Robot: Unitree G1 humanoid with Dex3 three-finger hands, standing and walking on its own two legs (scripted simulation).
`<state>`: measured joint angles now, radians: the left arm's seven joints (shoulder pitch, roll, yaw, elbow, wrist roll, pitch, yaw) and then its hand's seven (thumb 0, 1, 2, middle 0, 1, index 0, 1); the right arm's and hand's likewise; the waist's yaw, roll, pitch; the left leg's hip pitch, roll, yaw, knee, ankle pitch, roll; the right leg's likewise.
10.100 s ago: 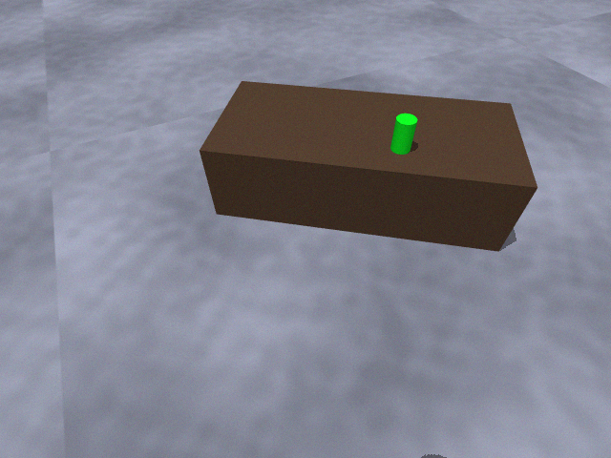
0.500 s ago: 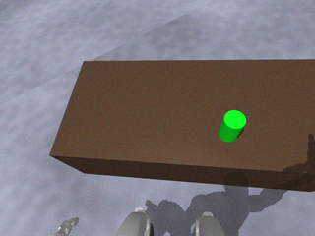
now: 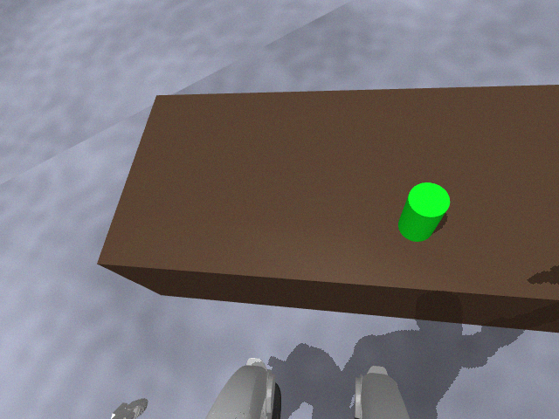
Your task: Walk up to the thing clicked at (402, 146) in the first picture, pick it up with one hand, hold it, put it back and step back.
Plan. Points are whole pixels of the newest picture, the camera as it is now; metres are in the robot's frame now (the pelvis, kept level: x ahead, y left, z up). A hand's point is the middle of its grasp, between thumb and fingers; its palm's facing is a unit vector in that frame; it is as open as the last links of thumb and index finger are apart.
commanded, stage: approach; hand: right
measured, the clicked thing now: (421, 213) +0.53 -0.21 -0.26
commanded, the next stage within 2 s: close in in 0.64 s
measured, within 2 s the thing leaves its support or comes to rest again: neither
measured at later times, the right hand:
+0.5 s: hand (539, 218) +0.45 -0.35 -0.12, palm faces +0.20 +0.98 +0.04, open 17.6 cm
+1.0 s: hand (454, 231) +0.49 -0.27 -0.26, palm faces +0.17 +0.98 -0.01, open 17.2 cm
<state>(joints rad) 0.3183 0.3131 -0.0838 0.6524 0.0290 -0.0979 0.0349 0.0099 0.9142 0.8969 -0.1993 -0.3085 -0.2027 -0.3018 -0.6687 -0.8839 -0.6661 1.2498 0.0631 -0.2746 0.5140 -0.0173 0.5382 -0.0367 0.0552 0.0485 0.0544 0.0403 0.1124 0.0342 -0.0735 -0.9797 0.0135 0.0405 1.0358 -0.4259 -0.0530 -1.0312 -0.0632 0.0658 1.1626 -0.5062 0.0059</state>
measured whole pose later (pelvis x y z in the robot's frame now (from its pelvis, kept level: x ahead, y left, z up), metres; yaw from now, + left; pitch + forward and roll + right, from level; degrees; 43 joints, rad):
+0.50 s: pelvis -0.02 +0.00 -0.13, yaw +3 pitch +34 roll +8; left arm 0.22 0.33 -0.13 0.60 0.07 -0.12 0.01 0.01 0.88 0.91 -0.19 -0.30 -0.19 -0.30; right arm -0.81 -0.83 -0.76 1.26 0.18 -0.55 0.57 -0.02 0.58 -0.03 0.05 0.05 0.06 0.04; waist 0.17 0.01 -0.15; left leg -1.59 0.01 0.04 1.60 -0.60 -0.06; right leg -1.64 -0.06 0.11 1.72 -0.68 0.01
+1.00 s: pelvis -0.07 +0.01 -0.29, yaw +5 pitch +34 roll +8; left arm 0.22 0.30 -0.11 0.62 0.08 0.03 -0.06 0.01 0.90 0.89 -0.20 -0.30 -0.20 -0.30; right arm -1.02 -0.77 -0.67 1.12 -0.01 -0.37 0.32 -0.02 0.45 -0.02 0.07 0.03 0.06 0.02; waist 0.21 -0.01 -0.09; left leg -2.10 0.01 0.03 2.11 -0.61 -0.07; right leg -2.15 -0.01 0.15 2.23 -0.68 0.03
